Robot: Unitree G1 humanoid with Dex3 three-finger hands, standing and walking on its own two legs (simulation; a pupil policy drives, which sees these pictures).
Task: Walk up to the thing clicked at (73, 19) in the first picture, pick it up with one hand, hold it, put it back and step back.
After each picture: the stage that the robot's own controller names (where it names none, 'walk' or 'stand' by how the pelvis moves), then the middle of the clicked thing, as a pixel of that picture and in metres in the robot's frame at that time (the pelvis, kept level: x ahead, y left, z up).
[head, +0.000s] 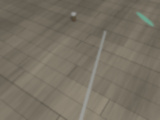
stand; (73, 17) +1.97 +0.20 -0.72
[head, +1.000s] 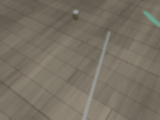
walk; (75, 15) +1.82 +0.29 -0.71
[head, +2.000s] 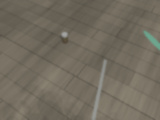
walk; (64, 38) +1.31 +0.26 -0.71
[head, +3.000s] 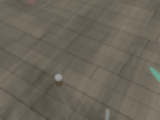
walk; (58, 80) +0.84 +0.24 -0.72
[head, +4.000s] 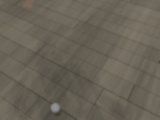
walk; (56, 110) +0.51 +0.24 -0.70
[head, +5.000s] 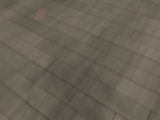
stand; out of the picture +0.34 +0.20 -0.71
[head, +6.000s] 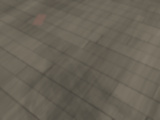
stand; out of the picture +0.34 +0.22 -0.72
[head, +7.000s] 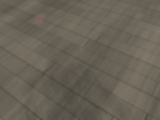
stand; out of the picture +0.35 +0.22 -0.73
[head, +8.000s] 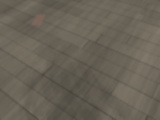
stand; out of the picture +0.33 +0.22 -0.73
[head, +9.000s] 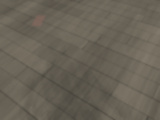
stand; out of the picture +0.33 +0.22 -0.73
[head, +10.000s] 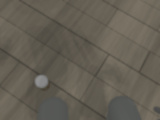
go down; (42, 83) +0.40 +0.22 -0.44
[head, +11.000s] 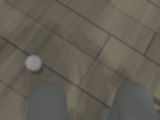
go down; (35, 65) +0.42 +0.24 -0.32
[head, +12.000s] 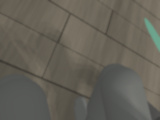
close in; out of the picture +0.40 +0.28 -0.23
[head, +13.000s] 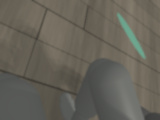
close; out of the picture +0.40 +0.29 -0.22
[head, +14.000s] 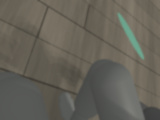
lift; out of the picture +0.38 +0.28 -0.23
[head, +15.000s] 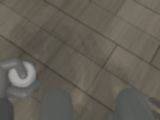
lift; (26, 79) +0.32 +0.22 -0.04
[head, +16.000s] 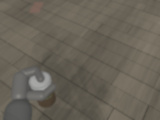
hold; (43, 90) +0.33 +0.17 +0.01
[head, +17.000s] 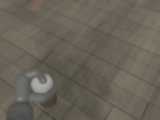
hold; (45, 91) +0.33 +0.17 -0.01
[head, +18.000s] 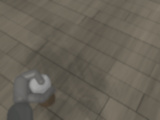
crouch; (43, 91) +0.33 +0.17 -0.04
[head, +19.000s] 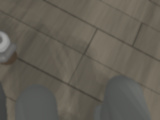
lower; (2, 49) +0.45 +0.25 -0.11
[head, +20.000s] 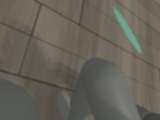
lower; out of the picture +0.41 +0.30 -0.23
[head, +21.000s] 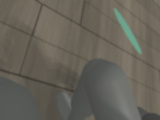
lower; out of the picture +0.40 +0.30 -0.23
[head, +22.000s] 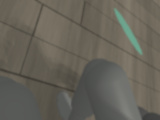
lower; out of the picture +0.40 +0.30 -0.22
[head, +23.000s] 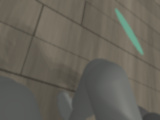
lower; out of the picture +0.40 +0.30 -0.22
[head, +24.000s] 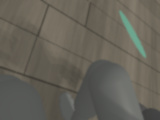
open; out of the picture +0.39 +0.29 -0.23
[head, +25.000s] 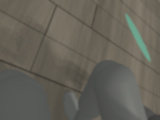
stand; out of the picture +0.39 +0.29 -0.23
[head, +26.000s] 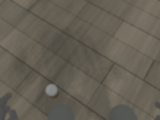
walk; (52, 91) +0.39 +0.21 -0.50
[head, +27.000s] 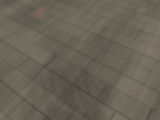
stand; out of the picture +0.36 +0.19 -0.66
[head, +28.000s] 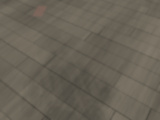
stand; out of the picture +0.35 +0.20 -0.67
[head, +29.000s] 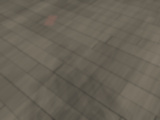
stand; out of the picture +0.37 +0.18 -0.72
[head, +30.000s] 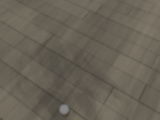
walk; (64, 111) +0.42 +0.15 -0.71
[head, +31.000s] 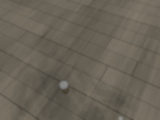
walk; (64, 87) +0.64 +0.24 -0.69
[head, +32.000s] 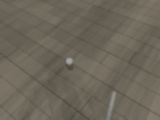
stand; (69, 64) +1.00 +0.21 -0.70
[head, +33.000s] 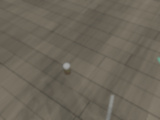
stand; (67, 69) +0.97 +0.23 -0.72
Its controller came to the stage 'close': yes
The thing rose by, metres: 0.70
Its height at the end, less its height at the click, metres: +0.00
